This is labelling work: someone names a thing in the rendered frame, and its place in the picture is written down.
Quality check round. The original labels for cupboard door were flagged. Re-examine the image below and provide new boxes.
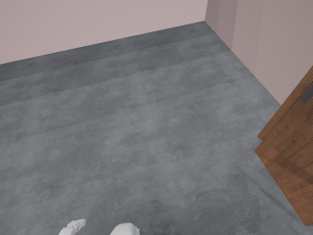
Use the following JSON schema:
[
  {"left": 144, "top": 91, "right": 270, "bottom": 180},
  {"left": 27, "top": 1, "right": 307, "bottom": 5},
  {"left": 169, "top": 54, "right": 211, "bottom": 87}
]
[{"left": 257, "top": 66, "right": 313, "bottom": 176}]

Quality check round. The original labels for robot left thigh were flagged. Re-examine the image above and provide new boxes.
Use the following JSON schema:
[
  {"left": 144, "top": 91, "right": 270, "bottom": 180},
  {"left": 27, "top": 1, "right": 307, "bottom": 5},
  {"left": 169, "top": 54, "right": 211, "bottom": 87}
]
[{"left": 110, "top": 222, "right": 140, "bottom": 235}]

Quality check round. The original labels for handle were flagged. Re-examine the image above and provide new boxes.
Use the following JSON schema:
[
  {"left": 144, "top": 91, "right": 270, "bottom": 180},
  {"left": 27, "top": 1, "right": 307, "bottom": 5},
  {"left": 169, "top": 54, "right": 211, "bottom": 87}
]
[{"left": 299, "top": 84, "right": 313, "bottom": 104}]

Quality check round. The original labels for left robot hand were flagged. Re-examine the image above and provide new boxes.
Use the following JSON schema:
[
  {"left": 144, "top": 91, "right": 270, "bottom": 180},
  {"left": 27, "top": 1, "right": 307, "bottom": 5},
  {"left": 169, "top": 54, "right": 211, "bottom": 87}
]
[{"left": 59, "top": 219, "right": 86, "bottom": 235}]

